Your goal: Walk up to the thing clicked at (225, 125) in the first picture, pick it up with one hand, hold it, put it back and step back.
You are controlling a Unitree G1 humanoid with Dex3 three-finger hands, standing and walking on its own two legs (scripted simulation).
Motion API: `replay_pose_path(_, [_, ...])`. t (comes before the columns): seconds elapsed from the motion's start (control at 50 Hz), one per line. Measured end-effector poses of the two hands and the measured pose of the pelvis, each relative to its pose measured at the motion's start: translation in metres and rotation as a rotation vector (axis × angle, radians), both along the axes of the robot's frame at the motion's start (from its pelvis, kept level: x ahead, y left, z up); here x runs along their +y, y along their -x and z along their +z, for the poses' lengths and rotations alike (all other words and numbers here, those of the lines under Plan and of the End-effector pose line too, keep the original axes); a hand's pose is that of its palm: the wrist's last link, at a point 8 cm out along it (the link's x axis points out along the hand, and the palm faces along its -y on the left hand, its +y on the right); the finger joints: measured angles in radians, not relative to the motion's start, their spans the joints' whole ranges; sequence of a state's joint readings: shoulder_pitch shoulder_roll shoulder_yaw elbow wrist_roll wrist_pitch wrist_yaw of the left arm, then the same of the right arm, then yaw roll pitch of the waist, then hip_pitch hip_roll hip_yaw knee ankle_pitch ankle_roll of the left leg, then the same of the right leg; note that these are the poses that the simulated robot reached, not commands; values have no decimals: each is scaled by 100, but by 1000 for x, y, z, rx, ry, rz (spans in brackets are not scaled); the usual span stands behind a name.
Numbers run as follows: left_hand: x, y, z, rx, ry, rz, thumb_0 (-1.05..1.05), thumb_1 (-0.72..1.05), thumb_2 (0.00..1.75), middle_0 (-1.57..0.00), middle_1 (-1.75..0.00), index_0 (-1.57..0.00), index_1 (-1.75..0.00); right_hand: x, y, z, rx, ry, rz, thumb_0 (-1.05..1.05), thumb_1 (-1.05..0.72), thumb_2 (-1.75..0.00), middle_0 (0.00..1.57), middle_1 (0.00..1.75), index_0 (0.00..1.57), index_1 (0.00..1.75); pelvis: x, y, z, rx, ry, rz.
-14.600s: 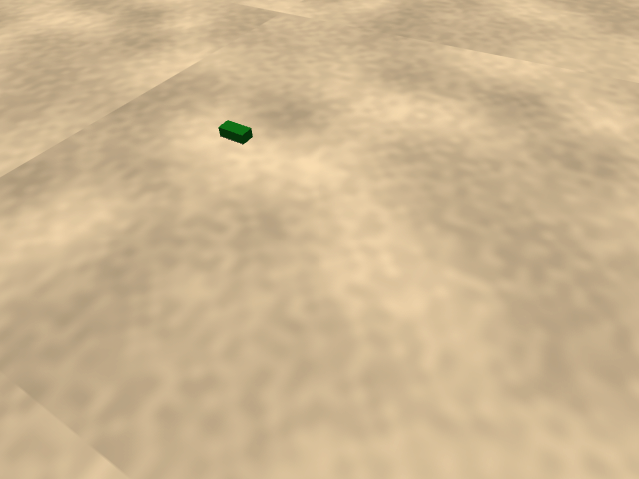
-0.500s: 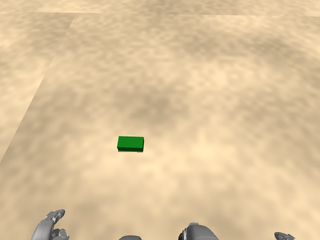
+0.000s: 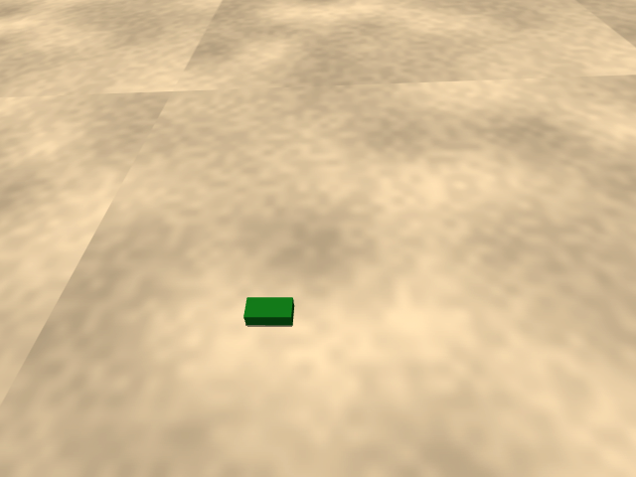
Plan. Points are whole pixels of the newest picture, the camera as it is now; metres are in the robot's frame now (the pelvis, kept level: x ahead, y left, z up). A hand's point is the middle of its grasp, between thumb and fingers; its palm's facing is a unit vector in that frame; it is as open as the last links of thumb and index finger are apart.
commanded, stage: walk up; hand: left
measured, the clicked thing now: (269, 311) +0.79 +0.25 -0.74
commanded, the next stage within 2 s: stand in 1.06 s
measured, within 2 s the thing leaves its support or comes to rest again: neither
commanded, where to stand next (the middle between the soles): +0.41 +0.01 m, yaw +1 degrees
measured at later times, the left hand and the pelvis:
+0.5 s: hand out of the picture +0.12 +0.28 -0.14, palm faces +0.02 -0.93 -0.37, open 7.4 cm; pelvis +0.02 +0.01 +0.00, yaw -1 degrees
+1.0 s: hand out of the picture +0.09 +0.27 -0.14, palm faces +0.01 -0.92 -0.38, open 7.4 cm; pelvis +0.03 +0.01 +0.01, yaw +0 degrees
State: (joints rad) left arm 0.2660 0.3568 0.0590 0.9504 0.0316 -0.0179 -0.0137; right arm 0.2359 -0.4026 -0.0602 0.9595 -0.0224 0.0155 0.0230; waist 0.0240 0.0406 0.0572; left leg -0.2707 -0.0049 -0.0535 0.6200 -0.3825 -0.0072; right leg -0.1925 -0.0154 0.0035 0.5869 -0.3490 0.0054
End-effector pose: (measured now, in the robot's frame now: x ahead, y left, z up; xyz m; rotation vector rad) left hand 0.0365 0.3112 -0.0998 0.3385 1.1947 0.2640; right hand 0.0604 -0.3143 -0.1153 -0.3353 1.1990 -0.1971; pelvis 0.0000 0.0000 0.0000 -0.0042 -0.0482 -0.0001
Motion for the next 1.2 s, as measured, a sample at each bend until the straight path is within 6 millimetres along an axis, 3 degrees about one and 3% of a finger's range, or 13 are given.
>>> replay_pose_path(0.1, [11, -13, -4, 3, 6, -4, 1, 90, 90, -20, -30, -21, -30, 19, 9, 2, 6, -19, -10, 1, -91, -90, 20, 30, 20, 30, 6, 1, 2, 2, -18, -13])
replay_pose_path(0.18, [10, -27, -4, -14, 3, -25, 1, 90, 90, -20, -30, -21, -30, 25, 5, 3, -6, -38, -18, 1, -90, -90, 20, 30, 20, 30, 2, -1, 3, 3, -6, -21])
replay_pose_path(0.4, [10, -59, -5, -59, 27, -27, 1, 90, 90, -20, -30, -21, -30, 31, -33, 5, -42, -23, 0, 1, -91, -90, 20, 30, 20, 30, 15, -19, 3, 6, -5, -2])
replay_pose_path(0.54, [7, -77, -4, -77, 20, -35, 1, 90, 90, -20, -30, -21, -30, 29, -49, 9, -65, -23, 6, 1, -90, -90, 20, 30, 20, 30, 8, -20, 4, 9, -2, -16])
replay_pose_path(0.68, [4, -67, -4, -59, 16, -40, 1, 90, 90, -20, -30, -21, -30, 24, -63, 5, -74, -14, 8, 1, -91, -90, 20, 30, 20, 30, 10, -23, 2, 1, 7, 12])
replay_pose_path(1.0, [5, -48, -4, 11, 10, -4, 1, 90, 90, -20, -30, -21, -30, 25, -65, 4, -44, -34, 7, 1, -91, -90, 20, 30, 20, 30, 6, -28, 6, -3, -3, 1])
replay_pose_path(1.2, [-1, -58, -2, 15, 38, -20, 1, 90, 90, -20, -30, -21, -30, 30, -63, 14, -51, -33, 1, 1, -91, -90, 20, 30, 20, 30, 8, -22, 14, -6, -3, -7])
